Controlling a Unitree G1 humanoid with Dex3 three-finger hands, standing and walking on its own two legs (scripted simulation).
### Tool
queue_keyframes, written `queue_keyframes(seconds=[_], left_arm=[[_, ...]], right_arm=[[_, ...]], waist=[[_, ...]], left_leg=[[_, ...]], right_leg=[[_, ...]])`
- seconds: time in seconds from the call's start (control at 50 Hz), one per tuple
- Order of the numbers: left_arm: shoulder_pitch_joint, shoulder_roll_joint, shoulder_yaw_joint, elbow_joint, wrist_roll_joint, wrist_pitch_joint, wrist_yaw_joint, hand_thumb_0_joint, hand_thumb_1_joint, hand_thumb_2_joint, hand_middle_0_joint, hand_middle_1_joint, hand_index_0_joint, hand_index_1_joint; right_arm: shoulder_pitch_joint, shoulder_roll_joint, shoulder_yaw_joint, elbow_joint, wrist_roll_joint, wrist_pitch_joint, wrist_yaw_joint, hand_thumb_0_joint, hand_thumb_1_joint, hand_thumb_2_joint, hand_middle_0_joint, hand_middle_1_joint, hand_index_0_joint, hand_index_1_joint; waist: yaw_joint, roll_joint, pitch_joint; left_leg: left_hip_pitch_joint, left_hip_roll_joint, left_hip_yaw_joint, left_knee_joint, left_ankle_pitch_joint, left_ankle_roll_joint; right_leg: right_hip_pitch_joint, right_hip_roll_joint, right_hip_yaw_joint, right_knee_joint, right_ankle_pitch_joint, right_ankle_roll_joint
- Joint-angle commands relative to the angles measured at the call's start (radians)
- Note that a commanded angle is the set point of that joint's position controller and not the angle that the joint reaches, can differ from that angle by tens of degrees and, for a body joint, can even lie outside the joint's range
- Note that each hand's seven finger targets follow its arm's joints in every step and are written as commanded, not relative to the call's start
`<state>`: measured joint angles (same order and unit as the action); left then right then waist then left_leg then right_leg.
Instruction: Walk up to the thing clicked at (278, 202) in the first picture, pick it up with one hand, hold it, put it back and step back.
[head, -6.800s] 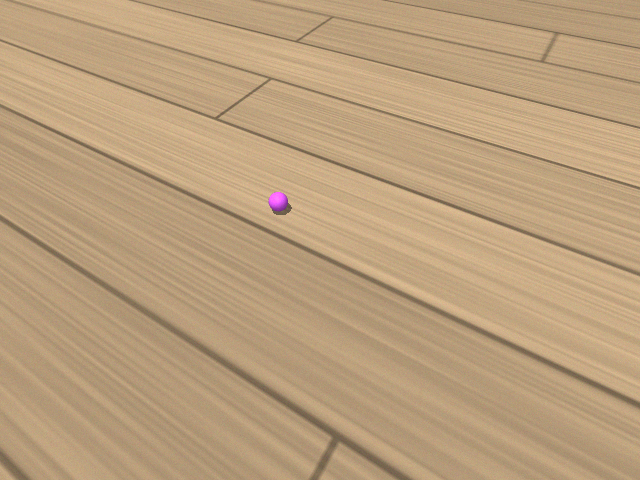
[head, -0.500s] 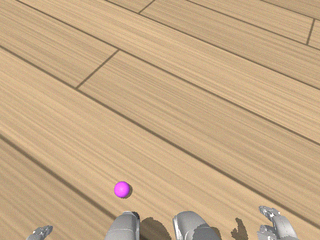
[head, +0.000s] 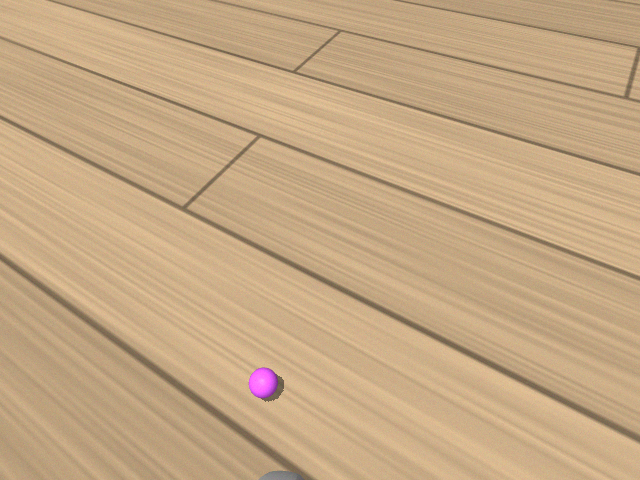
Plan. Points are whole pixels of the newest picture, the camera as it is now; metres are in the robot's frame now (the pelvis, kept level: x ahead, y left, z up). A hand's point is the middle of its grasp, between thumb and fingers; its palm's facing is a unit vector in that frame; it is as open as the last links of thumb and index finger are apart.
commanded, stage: walk up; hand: left
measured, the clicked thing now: (263, 382) +0.46 +0.24 -0.72
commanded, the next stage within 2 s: none
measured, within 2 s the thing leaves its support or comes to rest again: neither
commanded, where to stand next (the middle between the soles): +0.11 +0.01 m, yaw +1 degrees
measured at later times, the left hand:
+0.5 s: hand out of the picture +0.10 +0.30 -0.15, palm faces +0.06 -0.93 -0.37, open 7.4 cm
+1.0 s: hand out of the picture +0.05 +0.35 -0.16, palm faces +0.17 -0.84 -0.52, open 7.4 cm
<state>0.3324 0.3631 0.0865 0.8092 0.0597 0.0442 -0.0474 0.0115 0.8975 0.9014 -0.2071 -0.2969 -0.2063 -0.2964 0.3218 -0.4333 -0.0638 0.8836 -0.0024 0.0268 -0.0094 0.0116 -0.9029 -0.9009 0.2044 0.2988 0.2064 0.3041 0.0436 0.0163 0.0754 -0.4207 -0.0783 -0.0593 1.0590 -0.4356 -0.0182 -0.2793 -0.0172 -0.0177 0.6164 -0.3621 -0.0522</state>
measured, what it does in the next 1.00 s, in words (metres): steps on the spot: left foot, then right foot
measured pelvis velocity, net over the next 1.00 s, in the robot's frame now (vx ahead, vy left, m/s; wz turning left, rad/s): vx -0.01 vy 0.03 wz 0.13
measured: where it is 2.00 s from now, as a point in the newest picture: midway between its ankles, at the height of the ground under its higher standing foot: outside the picture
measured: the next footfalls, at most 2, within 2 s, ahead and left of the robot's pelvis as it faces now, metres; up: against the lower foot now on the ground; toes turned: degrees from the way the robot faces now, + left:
left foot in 0.18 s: +0.06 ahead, +0.16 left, +0.00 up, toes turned +2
right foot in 0.56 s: +0.21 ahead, -0.14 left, +0.00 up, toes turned +2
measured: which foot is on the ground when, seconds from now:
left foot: up 0.00-0.16, down 0.18-0.58, up 0.60-0.90, down 0.92-1.00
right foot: down 0.00-0.20, up 0.22-0.54, down 0.56-0.94, up 0.96-1.00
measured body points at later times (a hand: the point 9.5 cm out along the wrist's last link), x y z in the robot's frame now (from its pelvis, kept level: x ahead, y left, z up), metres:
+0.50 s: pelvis +0.05 +0.01 +0.00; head +0.06 +0.03 +0.44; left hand +0.10 +0.35 -0.12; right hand +0.11 -0.32 -0.09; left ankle +0.02 +0.15 -0.73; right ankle +0.17 -0.15 -0.70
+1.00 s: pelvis -0.01 +0.03 -0.04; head +0.00 +0.02 +0.41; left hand +0.04 +0.39 -0.12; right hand +0.09 -0.28 -0.16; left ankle -0.05 +0.16 -0.73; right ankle +0.14 -0.13 -0.70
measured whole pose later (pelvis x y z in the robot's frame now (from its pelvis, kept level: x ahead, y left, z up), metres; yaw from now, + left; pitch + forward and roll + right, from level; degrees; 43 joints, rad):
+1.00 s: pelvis -0.01 +0.03 -0.04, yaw +7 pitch -5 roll +1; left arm 0.18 0.45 0.09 0.87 0.03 0.04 0.06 0.01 0.90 0.90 -0.21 -0.30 -0.21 -0.30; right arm 0.27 -0.41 -0.05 0.88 -0.03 0.06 0.04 0.01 -0.90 -0.90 0.21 0.30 0.21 0.30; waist 0.01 0.00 0.09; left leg -0.29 0.00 -0.03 0.89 -0.53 -0.01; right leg -0.62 -0.07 0.09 1.02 -0.50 -0.01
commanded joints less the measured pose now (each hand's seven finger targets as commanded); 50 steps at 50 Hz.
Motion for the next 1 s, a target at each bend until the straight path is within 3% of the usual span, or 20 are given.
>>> queue_keyframes(seconds=[0.0,0.08,0.14,0.16,0.18,0.22,0.28,0.44,0.52,0.58,0.6,0.68,0.74,0.84,0.88,0.9,0.92,0.94,0.96,0.98], left_arm=[[0.141,0.324,0.105,-0.054,-0.025,-0.082,0.033,0.0,0.9,0.9,-0.2,-0.3,-0.2,-0.3],[0.08,0.337,0.086,-0.068,-0.03,-0.095,0.02,0.0,0.9,0.9,-0.2,-0.3,-0.2,-0.3],[-0.094,0.28,0.051,-0.121,-0.032,-0.077,0.007,0.0,0.9,0.9,-0.2,-0.3,-0.2,-0.3],[-0.113,0.222,0.036,-0.142,-0.028,-0.069,0.006,0.0,0.9,0.9,-0.2,-0.3,-0.2,-0.3],[-0.117,0.171,0.02,-0.175,-0.028,-0.063,0.005,0.0,0.9,0.9,-0.2,-0.3,-0.2,-0.3],[-0.105,0.31,0.054,-0.143,-0.022,-0.05,0.006,0.0,0.9,0.9,-0.2,-0.3,-0.2,-0.3],[-0.005,0.293,0.057,-0.07,-0.029,-0.056,-0.008,0.0,0.9,0.9,-0.2,-0.3,-0.2,-0.3],[-0.062,0.217,0.031,-0.015,-0.09,-0.043,0.027,0.0,0.9,0.9,-0.2,-0.3,-0.2,-0.3],[0.013,0.269,0.041,0.034,-0.077,-0.067,0.071,0.0,0.9,0.9,-0.2,-0.3,-0.2,-0.3],[-0.018,0.373,0.055,-0.026,-0.052,-0.078,0.086,0.0,0.9,0.9,-0.2,-0.3,-0.2,-0.3],[-0.067,0.4,0.063,-0.044,-0.051,-0.078,0.095,0.0,0.9,0.9,-0.2,-0.3,-0.2,-0.3],[-0.1,0.339,0.057,-0.027,-0.058,-0.066,0.129,0.0,0.9,0.9,-0.2,-0.3,-0.2,-0.3],[-0.052,0.333,0.064,-0.014,-0.047,-0.075,0.156,0.0,0.9,0.9,-0.2,-0.3,-0.2,-0.3],[-0.224,0.36,0.074,-0.07,0.009,-0.072,0.123,0.0,0.9,0.9,-0.2,-0.3,-0.2,-0.3],[-0.248,0.345,0.067,-0.052,-0.006,-0.04,0.101,0.0,0.9,0.9,-0.2,-0.3,-0.2,-0.3],[-0.194,0.267,0.044,-0.043,-0.02,-0.025,0.101,0.0,0.9,0.9,-0.2,-0.3,-0.2,-0.3],[-0.173,0.18,0.014,-0.058,-0.042,-0.021,0.106,0.0,0.9,0.9,-0.2,-0.3,-0.2,-0.3],[-0.261,0.25,0.039,-0.071,-0.042,-0.022,0.122,0.0,0.9,0.9,-0.2,-0.3,-0.2,-0.3],[-0.348,0.309,0.063,-0.071,-0.044,-0.027,0.116,0.0,0.9,0.9,-0.2,-0.3,-0.2,-0.3],[-0.332,0.303,0.056,-0.046,-0.049,-0.029,0.101,0.0,0.9,0.9,-0.2,-0.3,-0.2,-0.3]], right_arm=[[-0.217,-0.187,-0.041,-0.182,-0.029,-0.068,0.018,0.0,-0.9,-0.9,0.2,0.3,0.2,0.3],[-0.119,-0.16,-0.039,-0.152,-0.024,-0.093,0.038,0.0,-0.9,-0.9,0.2,0.3,0.2,0.3],[0.164,-0.172,-0.073,-0.048,-0.003,-0.11,0.032,0.0,-0.9,-0.9,0.2,0.3,0.2,0.3],[0.272,-0.226,-0.099,-0.023,-0.015,-0.11,0.017,0.0,-0.9,-0.9,0.2,0.3,0.2,0.3],[0.323,-0.31,-0.116,-0.037,-0.034,-0.118,0.001,0.0,-0.9,-0.9,0.2,0.3,0.2,0.3],[0.143,-0.358,-0.12,-0.107,-0.009,-0.122,-0.01,0.0,-0.9,-0.9,0.2,0.3,0.2,0.3],[0.054,-0.261,-0.076,-0.135,-0.006,-0.138,-0.016,0.0,-0.9,-0.9,0.2,0.3,0.2,0.3],[-0.108,-0.197,-0.033,-0.159,-0.017,-0.076,-0.01,0.0,-0.9,-0.9,0.2,0.3,0.2,0.3],[-0.11,-0.165,-0.036,-0.179,0.011,0.0,-0.002,0.0,-0.9,-0.9,0.2,0.3,0.2,0.3],[0.044,-0.125,-0.03,-0.154,0.017,0.034,-0.021,0.0,-0.9,-0.9,0.2,0.3,0.2,0.3],[0.049,-0.16,-0.05,-0.152,0.013,0.047,-0.032,0.0,-0.9,-0.9,0.2,0.3,0.2,0.3],[0.022,-0.188,-0.074,-0.147,-0.005,0.065,-0.008,0.0,-0.9,-0.9,0.2,0.3,0.2,0.3],[-0.023,-0.199,-0.078,-0.173,-0.04,0.079,0.014,0.0,-0.9,-0.9,0.2,0.3,0.2,0.3],[0.045,-0.189,-0.067,-0.094,-0.008,0.039,0.039,0.0,-0.9,-0.9,0.2,0.3,0.2,0.3],[0.165,-0.193,-0.08,-0.005,-0.011,0.02,0.034,0.0,-0.9,-0.9,0.2,0.3,0.2,0.3],[0.157,-0.213,-0.088,0.014,-0.032,0.014,0.031,0.0,-0.9,-0.9,0.2,0.3,0.2,0.3],[0.092,-0.274,-0.085,-0.017,-0.047,0.011,0.023,0.0,-0.9,-0.9,0.2,0.3,0.2,0.3],[-0.055,-0.391,-0.099,-0.102,-0.037,0.015,0.015,0.0,-0.9,-0.9,0.2,0.3,0.2,0.3],[-0.165,-0.399,-0.092,-0.107,-0.029,0.008,0.005,0.0,-0.9,-0.9,0.2,0.3,0.2,0.3],[-0.22,-0.342,-0.073,-0.109,-0.042,-0.012,-0.005,0.0,-0.9,-0.9,0.2,0.3,0.2,0.3]], waist=[[0.115,-0.115,-0.008],[0.041,-0.177,0.037],[-0.127,-0.089,-0.05],[-0.181,0.056,-0.074],[-0.189,0.229,-0.07],[-0.125,0.026,0.061],[-0.046,-0.023,0.098],[-0.026,0.292,0.105],[0.005,0.106,-0.067],[-0.011,-0.153,-0.223],[-0.018,-0.196,-0.232],[-0.038,-0.152,-0.203],[-0.008,-0.126,-0.223],[-0.044,-0.413,-0.206],[-0.102,-0.297,-0.149],[-0.099,-0.065,-0.075],[-0.084,0.245,0.023],[-0.104,0.213,0.175],[-0.093,0.164,0.263],[-0.054,0.084,0.288]], left_leg=[[-0.399,0.099,-0.098,-0.236,-0.093,0.025],[-0.106,0.087,0.019,-0.398,-0.111,0.057],[0.433,0.009,0.113,-0.619,0.237,0.068],[0.605,0.083,-0.043,-0.638,0.145,0.089],[0.619,0.332,-0.481,-0.752,-0.163,0.148],[0.312,0.538,-0.73,-0.895,-0.456,0.34],[0.28,0.371,-0.373,-0.805,-0.072,0.254],[-0.031,0.233,-0.017,-0.613,0.715,0.198],[0.048,0.107,0.045,-0.272,0.465,0.108],[-0.068,-0.001,-0.094,0.227,-0.229,0.04],[-0.064,0.027,-0.107,0.306,-0.234,0.04],[-0.099,0.016,-0.17,0.381,-0.065,0.014],[-0.177,0.041,-0.17,0.36,-0.026,0.0],[0.053,0.087,0.032,-0.227,-0.253,0.033],[0.31,0.061,0.083,-0.47,-0.071,0.049],[0.369,0.042,0.004,-0.506,-0.062,0.05],[0.218,0.24,-0.335,-0.701,-0.31,0.098],[-0.158,0.465,-0.657,-0.848,-0.288,0.223],[-0.357,0.545,-0.711,-0.87,-0.211,0.338],[-0.356,0.479,-0.562,-0.777,0.013,0.322]], right_leg=[[0.508,-0.356,0.538,-0.286,-0.207,-0.22],[0.255,-0.304,0.332,-0.283,0.101,-0.19],[-0.123,-0.118,0.064,-0.066,-0.019,-0.084],[-0.334,-0.039,-0.015,0.16,-0.141,-0.04],[-0.554,0.047,-0.032,0.422,-0.247,0.002],[-0.49,-0.079,0.159,0.521,-0.158,0.007],[-0.421,-0.1,0.16,0.449,-0.013,0.023],[-0.041,-0.04,-0.006,0.192,0.107,0.075],[0.118,0.029,-0.067,-0.098,0.336,0.071],[0.187,-0.418,0.442,-0.149,0.883,-0.166],[0.134,-0.462,0.528,-0.154,0.79,-0.234],[0.055,-0.3,0.307,-0.116,0.405,-0.134],[0.144,-0.313,0.312,-0.097,0.313,-0.16],[-0.037,-0.265,0.205,-0.173,-0.287,-0.133],[-0.275,-0.207,0.146,-0.021,-0.361,-0.067],[-0.456,-0.127,0.088,0.2,-0.398,-0.024],[-0.599,0.027,-0.026,0.476,-0.321,0.012],[-0.519,0.066,0.139,0.529,-0.234,0.041],[-0.373,0.031,0.177,0.613,-0.247,0.039],[-0.337,0.027,0.213,0.672,-0.174,0.043]])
